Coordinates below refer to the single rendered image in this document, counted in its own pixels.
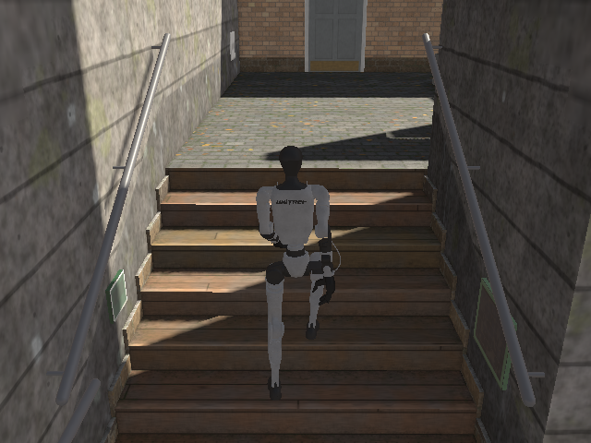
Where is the robot left thigh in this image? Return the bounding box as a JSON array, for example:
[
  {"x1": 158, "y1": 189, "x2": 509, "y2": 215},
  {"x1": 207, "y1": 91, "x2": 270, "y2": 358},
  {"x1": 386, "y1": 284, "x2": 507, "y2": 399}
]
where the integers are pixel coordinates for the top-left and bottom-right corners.
[{"x1": 265, "y1": 261, "x2": 284, "y2": 339}]

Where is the left robot upper arm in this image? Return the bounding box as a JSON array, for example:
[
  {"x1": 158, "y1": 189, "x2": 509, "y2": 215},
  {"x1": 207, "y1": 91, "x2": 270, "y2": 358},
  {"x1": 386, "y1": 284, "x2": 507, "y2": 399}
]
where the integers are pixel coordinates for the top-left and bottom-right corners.
[{"x1": 256, "y1": 186, "x2": 273, "y2": 234}]

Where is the robot left shin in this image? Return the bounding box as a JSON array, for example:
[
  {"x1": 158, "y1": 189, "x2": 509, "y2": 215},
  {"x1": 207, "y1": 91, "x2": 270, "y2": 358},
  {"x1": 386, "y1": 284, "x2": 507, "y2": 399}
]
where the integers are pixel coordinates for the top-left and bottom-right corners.
[{"x1": 268, "y1": 322, "x2": 282, "y2": 388}]

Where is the right robot hand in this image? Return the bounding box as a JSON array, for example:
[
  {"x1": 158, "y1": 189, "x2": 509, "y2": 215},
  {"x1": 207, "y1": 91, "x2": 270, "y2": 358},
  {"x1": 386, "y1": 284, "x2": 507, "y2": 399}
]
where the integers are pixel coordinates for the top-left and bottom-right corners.
[{"x1": 312, "y1": 276, "x2": 335, "y2": 305}]

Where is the robot right forearm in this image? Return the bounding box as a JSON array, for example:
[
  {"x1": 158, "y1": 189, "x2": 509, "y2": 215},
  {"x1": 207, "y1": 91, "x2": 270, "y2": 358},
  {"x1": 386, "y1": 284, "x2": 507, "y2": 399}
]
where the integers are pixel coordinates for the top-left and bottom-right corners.
[{"x1": 318, "y1": 224, "x2": 334, "y2": 277}]

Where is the left robot hand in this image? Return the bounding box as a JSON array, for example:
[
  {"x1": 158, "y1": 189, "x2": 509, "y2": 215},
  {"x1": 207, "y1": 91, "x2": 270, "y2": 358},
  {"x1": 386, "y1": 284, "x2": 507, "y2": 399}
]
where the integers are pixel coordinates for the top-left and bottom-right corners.
[{"x1": 273, "y1": 240, "x2": 288, "y2": 249}]

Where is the right robot upper arm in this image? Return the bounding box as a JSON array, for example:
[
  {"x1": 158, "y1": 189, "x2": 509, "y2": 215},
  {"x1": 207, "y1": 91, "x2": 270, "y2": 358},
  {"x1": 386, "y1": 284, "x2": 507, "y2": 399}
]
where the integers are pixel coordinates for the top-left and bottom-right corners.
[{"x1": 311, "y1": 185, "x2": 330, "y2": 238}]

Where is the robot left forearm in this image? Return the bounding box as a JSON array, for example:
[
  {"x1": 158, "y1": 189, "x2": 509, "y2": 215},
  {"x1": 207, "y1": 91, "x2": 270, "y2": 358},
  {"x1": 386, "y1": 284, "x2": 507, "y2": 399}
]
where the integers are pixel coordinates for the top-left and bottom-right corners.
[{"x1": 260, "y1": 230, "x2": 280, "y2": 244}]

